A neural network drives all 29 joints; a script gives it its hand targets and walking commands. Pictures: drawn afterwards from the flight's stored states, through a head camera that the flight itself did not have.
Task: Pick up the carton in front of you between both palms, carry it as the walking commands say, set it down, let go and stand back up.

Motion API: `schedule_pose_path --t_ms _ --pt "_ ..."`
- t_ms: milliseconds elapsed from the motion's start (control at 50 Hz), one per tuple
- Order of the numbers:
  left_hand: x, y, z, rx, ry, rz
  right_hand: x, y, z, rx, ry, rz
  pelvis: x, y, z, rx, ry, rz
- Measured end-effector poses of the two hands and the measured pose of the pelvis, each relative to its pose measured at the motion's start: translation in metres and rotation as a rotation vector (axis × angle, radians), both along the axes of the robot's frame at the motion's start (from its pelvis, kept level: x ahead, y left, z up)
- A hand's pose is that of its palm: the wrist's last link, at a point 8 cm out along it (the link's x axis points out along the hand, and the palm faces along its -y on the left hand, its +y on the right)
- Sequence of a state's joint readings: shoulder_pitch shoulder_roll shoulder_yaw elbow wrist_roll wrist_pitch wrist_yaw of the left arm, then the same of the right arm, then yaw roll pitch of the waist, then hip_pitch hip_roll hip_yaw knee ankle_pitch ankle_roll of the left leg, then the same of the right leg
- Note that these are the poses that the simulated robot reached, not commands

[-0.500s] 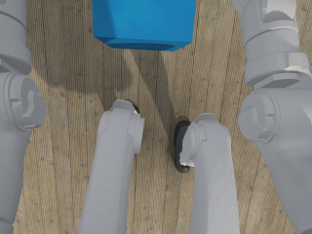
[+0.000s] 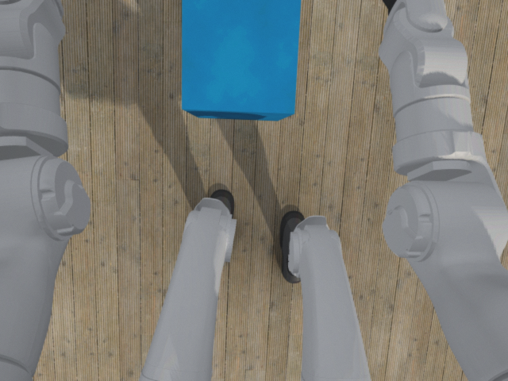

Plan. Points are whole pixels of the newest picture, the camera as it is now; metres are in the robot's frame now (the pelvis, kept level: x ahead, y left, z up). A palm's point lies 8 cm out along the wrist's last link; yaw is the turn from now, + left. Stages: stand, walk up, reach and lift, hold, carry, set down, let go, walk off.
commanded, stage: set down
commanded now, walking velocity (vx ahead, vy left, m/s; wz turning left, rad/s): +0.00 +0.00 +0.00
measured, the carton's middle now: (239, 69) +0.53 +0.10 -0.45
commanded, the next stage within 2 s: let go in 0.14 s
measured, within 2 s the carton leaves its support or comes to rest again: neither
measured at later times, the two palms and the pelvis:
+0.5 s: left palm out of the picture +0.44 +0.30 +0.01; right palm (491, 64) +0.48 -0.12 +0.00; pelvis +0.04 +0.01 +0.12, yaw +2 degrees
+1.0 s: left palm out of the picture +0.27 +0.23 +0.11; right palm out of the picture +0.32 -0.22 +0.11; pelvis +0.09 -0.02 +0.19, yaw +4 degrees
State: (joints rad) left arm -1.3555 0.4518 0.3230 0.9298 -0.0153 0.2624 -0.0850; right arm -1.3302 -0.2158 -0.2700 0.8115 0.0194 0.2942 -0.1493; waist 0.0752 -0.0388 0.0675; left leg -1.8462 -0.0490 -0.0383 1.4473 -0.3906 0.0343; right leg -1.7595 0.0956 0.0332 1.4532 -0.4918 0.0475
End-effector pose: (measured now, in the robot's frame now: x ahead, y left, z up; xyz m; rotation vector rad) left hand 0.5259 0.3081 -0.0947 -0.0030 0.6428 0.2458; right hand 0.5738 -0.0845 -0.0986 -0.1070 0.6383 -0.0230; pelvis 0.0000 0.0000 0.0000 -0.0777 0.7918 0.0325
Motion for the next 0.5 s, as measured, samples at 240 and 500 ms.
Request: schedule_pose_path --t_ms 240,500 --pt "-0.007 -0.002 0.062 0.017 0.017 -0.021 -0.010 -0.005 0.061 -0.022 0.015 0.013 0.013 0.001 0.064 0.015 -0.017 0.002" --pt "-0.084 -0.010 0.102 0.098 0.130 -0.115 -0.093 -0.038 0.103 -0.110 0.093 0.029 0.043 0.006 0.125 0.029 -0.132 0.012"
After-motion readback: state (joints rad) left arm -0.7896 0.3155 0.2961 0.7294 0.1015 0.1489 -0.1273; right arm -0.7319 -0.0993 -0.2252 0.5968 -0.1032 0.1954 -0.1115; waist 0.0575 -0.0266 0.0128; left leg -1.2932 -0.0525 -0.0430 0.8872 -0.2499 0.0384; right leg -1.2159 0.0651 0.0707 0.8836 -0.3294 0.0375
